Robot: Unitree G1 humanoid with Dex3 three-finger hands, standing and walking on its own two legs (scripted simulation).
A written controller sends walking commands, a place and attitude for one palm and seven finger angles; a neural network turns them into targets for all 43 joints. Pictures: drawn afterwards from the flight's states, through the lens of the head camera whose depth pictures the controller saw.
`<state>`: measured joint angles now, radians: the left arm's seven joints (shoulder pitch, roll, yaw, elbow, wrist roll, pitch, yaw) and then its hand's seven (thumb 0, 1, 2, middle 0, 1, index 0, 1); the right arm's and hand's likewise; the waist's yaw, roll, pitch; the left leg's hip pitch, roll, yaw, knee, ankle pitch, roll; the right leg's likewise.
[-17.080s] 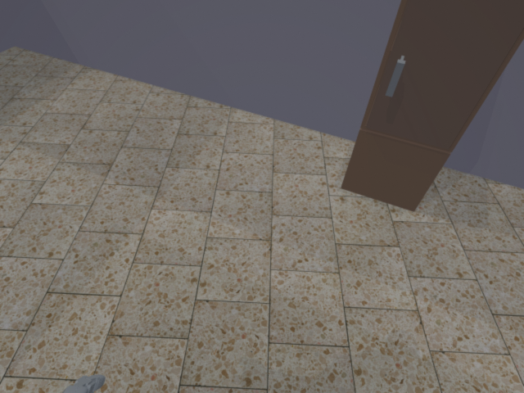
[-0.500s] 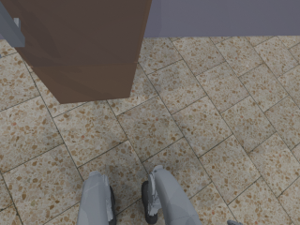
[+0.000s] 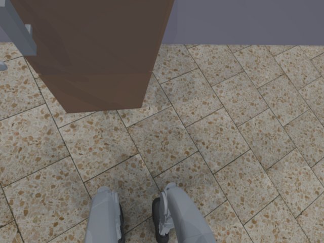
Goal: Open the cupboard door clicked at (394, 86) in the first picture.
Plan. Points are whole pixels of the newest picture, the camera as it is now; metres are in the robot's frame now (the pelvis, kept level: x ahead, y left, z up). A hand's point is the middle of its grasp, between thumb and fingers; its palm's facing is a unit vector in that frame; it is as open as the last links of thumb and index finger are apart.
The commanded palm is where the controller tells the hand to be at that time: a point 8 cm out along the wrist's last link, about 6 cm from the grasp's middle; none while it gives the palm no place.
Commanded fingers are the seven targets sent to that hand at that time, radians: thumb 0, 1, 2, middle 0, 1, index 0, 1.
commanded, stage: move the hooked fingers beside the handle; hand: left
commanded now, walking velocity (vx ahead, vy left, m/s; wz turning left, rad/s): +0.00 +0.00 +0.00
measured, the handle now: (16, 18) +0.57 +0.25 +0.05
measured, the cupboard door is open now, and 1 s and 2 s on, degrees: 0 0 0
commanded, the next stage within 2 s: slide the fingers in behind the handle in 0.26 s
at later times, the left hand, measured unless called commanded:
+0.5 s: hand out of the picture +0.52 +0.31 +0.05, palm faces +0.06 -1.00 -0.03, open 14.0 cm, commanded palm +0.51 +0.32 +0.05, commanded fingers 0.00 -0.50 0.30 -0.30 -1.20 -0.30 -1.20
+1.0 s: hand out of the picture +0.52 +0.28 +0.05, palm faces +0.06 -1.00 -0.01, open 13.9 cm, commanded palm +0.51 +0.29 +0.05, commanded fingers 0.00 -0.50 0.30 -0.30 -1.20 -0.30 -1.20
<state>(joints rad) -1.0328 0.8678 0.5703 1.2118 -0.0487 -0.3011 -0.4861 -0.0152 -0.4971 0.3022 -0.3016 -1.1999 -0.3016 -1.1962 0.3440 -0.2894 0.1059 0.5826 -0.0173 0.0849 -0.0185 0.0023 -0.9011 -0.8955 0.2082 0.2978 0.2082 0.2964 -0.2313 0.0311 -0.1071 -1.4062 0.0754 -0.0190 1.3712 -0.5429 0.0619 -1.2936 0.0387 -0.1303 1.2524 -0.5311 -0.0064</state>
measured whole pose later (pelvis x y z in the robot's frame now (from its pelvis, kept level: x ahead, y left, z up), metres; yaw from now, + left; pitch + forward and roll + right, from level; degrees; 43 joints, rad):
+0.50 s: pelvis +0.00 +0.00 +0.00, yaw +1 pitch +32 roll -8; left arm -1.00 0.80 0.53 1.18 -0.07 -0.34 -0.47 -0.02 -0.50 0.30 -0.30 -1.20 -0.30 -1.20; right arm 0.33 -0.28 0.09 0.59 -0.02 0.09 -0.01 0.00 -0.90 -0.90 0.21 0.30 0.21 0.30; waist -0.21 0.03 -0.11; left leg -1.39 0.06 -0.02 1.36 -0.54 0.07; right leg -1.27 0.03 -0.13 1.25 -0.53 0.00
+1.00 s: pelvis +0.00 +0.00 +0.00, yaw +1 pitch +31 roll -7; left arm -0.97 0.73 0.51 1.16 -0.08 -0.36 -0.41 -0.02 -0.50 0.30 -0.30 -1.20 -0.30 -1.20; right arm 0.34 -0.27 0.08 0.62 -0.02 0.08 -0.01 0.00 -0.90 -0.90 0.21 0.30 0.21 0.30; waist -0.21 0.04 -0.11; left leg -1.37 0.07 -0.01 1.35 -0.53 0.06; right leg -1.26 0.03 -0.12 1.25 -0.52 -0.01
